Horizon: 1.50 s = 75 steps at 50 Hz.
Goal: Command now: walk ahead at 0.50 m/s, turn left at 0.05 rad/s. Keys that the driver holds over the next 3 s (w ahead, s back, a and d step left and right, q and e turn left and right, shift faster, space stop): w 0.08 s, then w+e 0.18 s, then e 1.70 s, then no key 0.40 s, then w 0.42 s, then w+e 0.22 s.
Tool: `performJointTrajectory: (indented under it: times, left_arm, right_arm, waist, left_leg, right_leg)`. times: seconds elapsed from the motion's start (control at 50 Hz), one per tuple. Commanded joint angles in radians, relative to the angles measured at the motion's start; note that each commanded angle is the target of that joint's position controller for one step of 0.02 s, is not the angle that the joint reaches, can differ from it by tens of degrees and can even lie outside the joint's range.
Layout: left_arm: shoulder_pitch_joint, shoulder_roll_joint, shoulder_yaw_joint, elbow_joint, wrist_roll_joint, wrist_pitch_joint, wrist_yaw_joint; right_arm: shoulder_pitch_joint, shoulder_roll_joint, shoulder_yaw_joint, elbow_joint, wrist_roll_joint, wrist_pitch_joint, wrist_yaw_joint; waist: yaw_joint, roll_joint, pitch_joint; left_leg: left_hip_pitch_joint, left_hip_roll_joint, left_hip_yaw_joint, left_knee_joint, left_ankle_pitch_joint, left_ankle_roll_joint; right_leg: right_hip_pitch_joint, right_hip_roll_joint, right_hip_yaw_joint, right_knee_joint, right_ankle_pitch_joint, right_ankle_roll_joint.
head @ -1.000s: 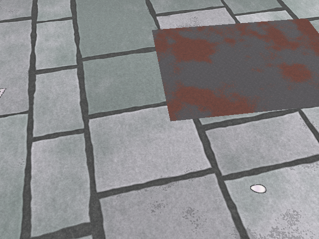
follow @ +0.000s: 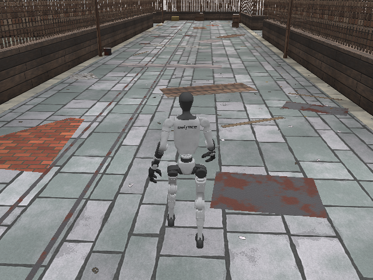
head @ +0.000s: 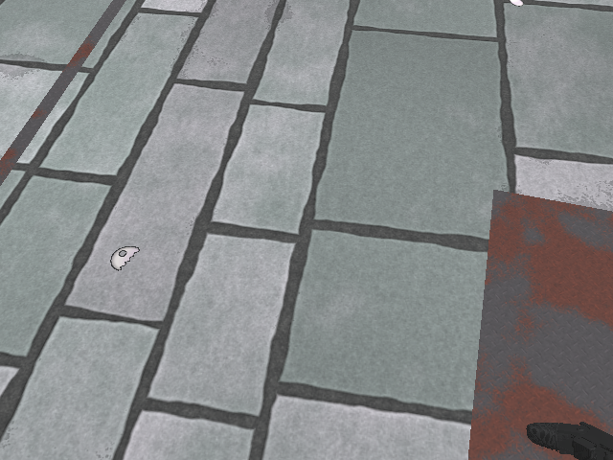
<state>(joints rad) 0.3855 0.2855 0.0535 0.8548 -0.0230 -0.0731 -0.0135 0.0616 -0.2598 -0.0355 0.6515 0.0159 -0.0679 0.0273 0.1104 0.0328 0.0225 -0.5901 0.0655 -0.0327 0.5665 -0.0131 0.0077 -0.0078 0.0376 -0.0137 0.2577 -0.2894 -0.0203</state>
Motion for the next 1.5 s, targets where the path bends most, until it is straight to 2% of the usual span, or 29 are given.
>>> performJointTrajectory:
  times: [0.02,0.06,0.08,0.1,0.12,0.14,0.2,0.32,0.44,0.54,0.56,0.58,0.6,0.62,0.66,0.74,0.98,1.0,1.02,1.04,1.06,1.1,1.2,1.34,1.4,1.42,1.44,1.46,1.5]
  left_arm:
    - [0.002,0.188,0.045,-0.033,-0.005,0.005,0.009]
    - [-0.019,0.185,0.041,-0.033,-0.006,0.014,0.015]
    - [-0.028,0.147,0.024,-0.049,0.009,0.011,0.017]
    - [0.066,0.046,-0.011,-0.080,0.020,-0.007,0.013]
    - [0.056,0.075,-0.007,-0.066,0.007,-0.024,0.009]
    - [-0.022,0.153,0.017,-0.085,-0.020,-0.030,0.004]
    - [-0.091,0.130,0.025,-0.096,-0.003,-0.007,0.008]
    - [-0.106,0.065,0.022,-0.107,0.010,0.031,0.016]
    - [-0.265,0.037,0.011,-0.192,0.018,0.026,-0.034]
    - [-0.104,0.134,0.062,-0.198,0.025,0.029,-0.051]
    - [-0.027,0.206,0.087,-0.190,0.028,0.027,-0.031]
    - [-0.042,0.297,0.098,-0.209,0.030,0.036,-0.007]
    - [-0.044,0.276,0.085,-0.250,0.040,0.033,-0.011]
    - [-0.094,0.221,0.076,-0.272,0.033,0.036,-0.015]
    - [-0.186,0.152,0.056,-0.277,0.005,0.049,-0.002]
    - [-0.237,0.165,0.063,-0.297,0.032,0.071,0.018]
    - [-0.249,0.167,0.071,-0.319,0.006,0.121,0.043]
    - [-0.220,0.137,0.062,-0.317,0.005,0.122,0.044]
    - [-0.203,0.097,0.054,-0.341,0.003,0.117,0.042]
    - [-0.210,0.163,0.073,-0.346,0.016,0.100,0.038]
    - [-0.186,0.210,0.092,-0.321,0.015,0.099,0.034]
    - [-0.141,0.183,0.092,-0.273,0.012,0.120,0.040]
    - [-0.246,0.105,0.060,-0.323,-0.004,0.129,0.031]
    - [-0.248,0.108,0.054,-0.345,0.001,0.135,0.003]
    - [-0.155,0.115,0.069,-0.312,0.003,0.138,-0.001]
    - [-0.118,0.171,0.088,-0.308,0.002,0.136,0.009]
    - [-0.108,0.297,0.109,-0.335,0.009,0.131,0.026]
    - [-0.087,0.269,0.099,-0.342,0.050,0.106,0.013]
    - [-0.179,0.212,0.080,-0.324,0.034,0.079,0.015]
  right_arm:
    - [-0.074,-0.091,-0.027,-0.094,0.004,-0.023,0.010]
    - [0.098,-0.144,-0.057,-0.045,-0.006,-0.024,0.003]
    - [0.266,-0.199,-0.079,-0.009,-0.014,-0.021,-0.007]
    - [0.373,-0.303,-0.102,0.003,-0.032,-0.013,-0.014]
    - [0.403,-0.237,-0.086,0.013,-0.019,-0.008,-0.012]
    - [0.346,-0.188,-0.066,0.016,-0.014,-0.008,-0.013]
    - [0.179,-0.105,-0.040,0.014,-0.024,-0.022,-0.007]
    - [0.131,-0.126,-0.054,0.066,-0.040,-0.051,-0.021]
    - [0.175,-0.180,-0.067,0.101,-0.017,-0.009,-0.057]
    - [0.131,-0.198,-0.081,0.088,0.014,0.042,-0.080]
    - [0.176,-0.179,-0.072,0.084,-0.002,0.039,-0.078]
    - [0.276,-0.065,-0.037,0.056,-0.066,0.031,-0.063]
    - [0.298,-0.107,-0.029,0.053,-0.044,0.019,-0.043]
    - [0.208,-0.171,-0.046,0.047,-0.008,0.019,-0.035]
    - [0.122,-0.157,-0.045,0.035,-0.018,0.035,-0.052]
    - [0.146,-0.125,-0.042,0.039,-0.025,0.063,-0.064]
    - [0.140,-0.128,-0.057,0.038,-0.012,0.037,-0.040]
    - [0.170,-0.179,-0.073,0.041,-0.025,0.037,-0.042]
    - [0.153,-0.280,-0.094,0.035,-0.052,0.047,-0.048]
    - [0.132,-0.253,-0.092,0.020,-0.077,0.046,-0.046]
    - [0.075,-0.198,-0.076,-0.008,-0.068,0.044,-0.054]
    - [0.013,-0.143,-0.061,-0.023,-0.033,0.048,-0.064]
    - [0.100,-0.159,-0.064,-0.007,-0.035,0.072,-0.078]
    - [0.096,-0.229,-0.094,0.003,-0.009,0.079,-0.055]
    - [0.094,-0.205,-0.091,0.021,0.017,0.074,-0.052]
    - [0.140,-0.161,-0.081,0.036,0.000,0.070,-0.047]
    - [0.134,-0.087,-0.051,-0.012,-0.065,0.067,-0.039]
    - [0.020,-0.142,-0.067,-0.041,-0.045,0.061,-0.051]
    - [0.005,-0.175,-0.082,-0.031,-0.015,0.069,-0.063]
  waist:
    - [-0.047,-0.121,0.018]
    - [-0.148,-0.107,-0.085]
    - [-0.223,-0.072,-0.210]
    - [-0.215,0.157,-0.358]
    - [-0.233,0.213,-0.414]
    - [-0.230,0.131,-0.251]
    - [-0.135,0.076,-0.051]
    - [-0.082,0.034,0.009]
    - [-0.143,0.028,-0.013]
    - [-0.040,0.021,-0.107]
    - [-0.012,-0.085,-0.172]
    - [-0.110,-0.336,-0.265]
    - [-0.080,-0.274,-0.469]
    - [-0.042,-0.137,-0.416]
    - [-0.082,-0.028,-0.218]
    - [-0.137,-0.114,-0.154]
    - [-0.133,-0.199,-0.139]
    - [-0.131,-0.131,-0.145]
    - [-0.086,0.157,-0.107]
    - [-0.104,0.252,-0.095]
    - [-0.085,0.164,-0.089]
    - [-0.070,0.094,-0.066]
    - [-0.149,0.138,-0.055]
    - [-0.156,0.176,-0.098]
    - [-0.098,0.128,-0.108]
    - [-0.099,-0.019,-0.126]
    - [-0.132,-0.366,-0.128]
    - [-0.033,-0.290,-0.188]
    - [-0.083,-0.173,-0.100]
  left_leg:
    - [0.063,-0.027,0.023,-0.055,-0.049,0.033]
    - [0.328,-0.071,0.067,-0.108,-0.054,0.080]
    - [0.595,0.020,-0.022,-0.068,-0.030,0.130]
    - [0.985,0.287,-0.443,-0.093,-0.149,0.278]
    - [0.995,0.346,-0.678,-0.224,-0.278,0.313]
    - [0.871,0.314,-0.543,-0.247,-0.335,0.265]
    - [0.519,0.202,-0.246,-0.354,-0.192,0.199]
    - [0.406,0.161,0.050,-0.401,0.311,0.188]
    - [0.509,0.167,0.175,-0.321,0.410,0.150]
    - [0.577,0.153,0.203,0.059,0.573,0.080]
    - [0.452,0.075,0.221,0.295,0.354,0.017]
    - [0.103,-0.081,0.202,0.642,-0.580,-0.058]
    - [-0.031,-0.159,-0.027,0.862,-0.729,-0.077]
    - [-0.079,-0.102,-0.089,0.870,-0.632,-0.058]
    - [-0.096,-0.040,-0.073,0.731,-0.492,-0.055]
    - [0.075,-0.058,-0.041,0.472,-0.426,-0.072]
    - [0.324,-0.096,-0.038,-0.110,-0.207,-0.030]
    - [0.425,0.022,-0.121,-0.193,-0.186,0.014]
    - [0.475,0.238,-0.366,-0.259,-0.108,0.142]
    - [0.408,0.352,-0.516,-0.299,-0.026,0.256]
    - [0.389,0.323,-0.436,-0.277,-0.001,0.248]
    - [0.401,0.208,-0.253,-0.240,-0.005,0.167]
    - [0.517,0.182,-0.107,-0.240,0.088,0.194]
    - [0.502,0.247,-0.033,-0.200,0.165,0.198]
    - [0.423,0.216,0.043,-0.071,0.092,0.109]
    - [0.276,0.155,0.129,0.094,-0.080,0.023]
    - [-0.047,0.011,0.191,0.417,-0.648,-0.083]
    - [-0.099,-0.043,0.019,0.584,-0.692,-0.092]
    - [-0.118,-0.013,-0.028,0.621,-0.519,-0.073]
  right_leg:
    - [0.004,-0.287,0.152,-0.014,0.401,-0.146]
    - [-0.018,-0.235,0.091,0.191,0.657,-0.108]
    - [-0.155,-0.189,0.050,0.420,0.568,-0.071]
    - [-0.563,-0.040,-0.012,0.821,0.144,0.006]
    - [-0.703,-0.010,0.120,0.973,-0.291,0.005]
    - [-0.783,-0.063,0.142,1.035,-0.240,-0.005]
    - [-0.687,-0.165,0.112,0.905,-0.031,0.003]
    - [-0.641,-0.147,0.116,0.728,0.190,0.053]
    - [-0.550,-0.106,0.010,0.394,0.372,0.028]
    - [-0.347,-0.007,-0.056,0.254,0.236,-0.065]
    - [-0.147,-0.054,0.051,0.197,0.578,-0.113]
    - [0.157,-0.303,0.389,0.307,1.106,-0.270]
    - [0.281,-0.430,0.697,0.217,0.930,-0.437]
    - [0.218,-0.375,0.595,0.170,0.761,-0.392]
    - [-0.021,-0.284,0.449,0.120,0.513,-0.290]
    - [-0.267,-0.196,0.366,0.067,0.447,-0.246]
    - [-0.313,-0.115,0.494,0.136,0.058,-0.136]
    - [-0.388,-0.062,0.444,0.223,-0.046,-0.087]
    - [-0.583,0.095,0.234,0.436,-0.250,-0.022]
    - [-0.635,0.092,0.167,0.692,-0.327,0.026]
    - [-0.624,0.053,0.185,0.828,-0.262,0.044]
    - [-0.634,0.036,0.152,0.942,-0.154,0.078]
    - [-0.663,-0.019,0.061,0.821,-0.084,0.128]
    - [-0.412,-0.047,-0.037,0.468,-0.100,0.081]
    - [-0.203,-0.010,-0.058,0.172,0.114,0.001]
    - [-0.036,-0.086,0.081,0.114,0.330,-0.047]
    - [0.115,-0.365,0.457,0.154,0.768,-0.191]
    - [0.013,-0.438,0.535,0.117,0.700,-0.344]
    - [-0.054,-0.312,0.380,0.098,0.512,-0.252]
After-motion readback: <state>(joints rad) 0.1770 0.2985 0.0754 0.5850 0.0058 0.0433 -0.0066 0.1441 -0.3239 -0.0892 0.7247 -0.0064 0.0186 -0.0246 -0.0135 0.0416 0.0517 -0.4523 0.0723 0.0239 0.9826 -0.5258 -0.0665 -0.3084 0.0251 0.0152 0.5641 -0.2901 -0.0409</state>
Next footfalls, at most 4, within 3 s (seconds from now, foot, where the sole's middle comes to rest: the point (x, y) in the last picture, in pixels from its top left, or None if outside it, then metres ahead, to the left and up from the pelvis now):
0.08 left None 0.21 0.13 -0.78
0.56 right None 0.43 -0.11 -0.78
1.00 left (299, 443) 0.49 0.11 -0.78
1.42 right None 0.31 -0.09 -0.78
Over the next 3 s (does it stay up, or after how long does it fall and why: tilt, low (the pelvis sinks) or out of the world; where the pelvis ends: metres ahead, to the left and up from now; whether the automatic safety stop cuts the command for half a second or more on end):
stays up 0.46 -0.14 0.00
